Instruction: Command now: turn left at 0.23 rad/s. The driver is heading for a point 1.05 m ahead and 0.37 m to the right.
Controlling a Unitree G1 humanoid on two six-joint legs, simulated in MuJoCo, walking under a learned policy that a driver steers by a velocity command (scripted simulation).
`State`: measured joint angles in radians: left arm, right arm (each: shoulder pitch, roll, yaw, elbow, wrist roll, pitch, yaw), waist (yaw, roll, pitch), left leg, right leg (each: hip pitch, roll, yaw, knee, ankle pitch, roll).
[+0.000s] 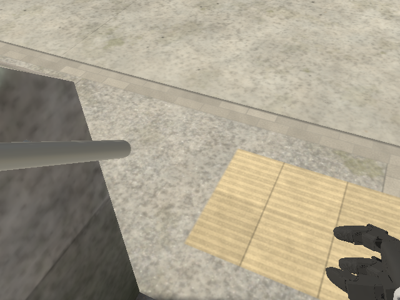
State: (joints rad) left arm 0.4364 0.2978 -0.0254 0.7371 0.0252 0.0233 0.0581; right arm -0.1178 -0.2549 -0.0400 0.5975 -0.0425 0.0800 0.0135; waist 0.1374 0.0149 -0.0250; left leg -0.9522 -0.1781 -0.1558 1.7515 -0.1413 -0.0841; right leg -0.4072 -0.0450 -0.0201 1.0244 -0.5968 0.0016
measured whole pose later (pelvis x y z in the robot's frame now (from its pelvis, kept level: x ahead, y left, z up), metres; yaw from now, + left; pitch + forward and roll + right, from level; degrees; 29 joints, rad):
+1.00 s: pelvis +0.35 -0.04 -0.25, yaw -37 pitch +0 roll +2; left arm 0.48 0.17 0.00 0.91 0.02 -0.05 0.01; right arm 0.10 -0.22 -0.02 0.79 -0.03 -0.06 0.01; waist 0.07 0.03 -0.08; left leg -0.55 -0.04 -0.12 0.81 0.32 0.00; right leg -0.25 0.26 0.24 1.19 -0.88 -0.17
